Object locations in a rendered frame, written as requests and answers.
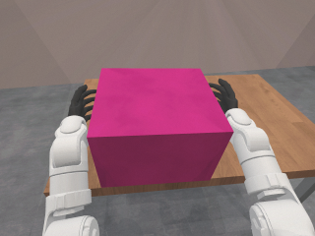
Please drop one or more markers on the robot left upper arm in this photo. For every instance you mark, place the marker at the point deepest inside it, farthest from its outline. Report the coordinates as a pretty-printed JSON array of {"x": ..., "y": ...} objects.
[{"x": 85, "y": 225}]

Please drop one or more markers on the robot left forearm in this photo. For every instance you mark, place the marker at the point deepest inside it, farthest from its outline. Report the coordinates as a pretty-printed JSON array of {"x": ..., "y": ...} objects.
[{"x": 68, "y": 170}]

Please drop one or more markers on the carton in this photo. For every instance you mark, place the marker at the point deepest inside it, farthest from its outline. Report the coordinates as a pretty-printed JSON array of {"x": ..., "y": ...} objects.
[{"x": 156, "y": 126}]

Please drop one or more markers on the table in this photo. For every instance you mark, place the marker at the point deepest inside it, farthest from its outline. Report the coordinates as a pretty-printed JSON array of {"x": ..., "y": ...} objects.
[{"x": 291, "y": 136}]

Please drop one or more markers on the robot right hand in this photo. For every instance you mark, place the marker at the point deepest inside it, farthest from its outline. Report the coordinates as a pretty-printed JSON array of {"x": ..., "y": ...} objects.
[{"x": 225, "y": 95}]

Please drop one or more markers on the robot left hand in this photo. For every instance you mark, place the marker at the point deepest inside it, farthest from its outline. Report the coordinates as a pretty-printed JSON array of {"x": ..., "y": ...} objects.
[{"x": 78, "y": 103}]

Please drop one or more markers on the robot right forearm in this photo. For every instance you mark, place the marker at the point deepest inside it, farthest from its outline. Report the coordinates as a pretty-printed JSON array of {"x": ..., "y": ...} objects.
[{"x": 263, "y": 176}]

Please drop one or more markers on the robot right upper arm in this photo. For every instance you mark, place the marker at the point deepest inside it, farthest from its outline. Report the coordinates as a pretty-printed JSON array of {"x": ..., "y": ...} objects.
[{"x": 279, "y": 218}]

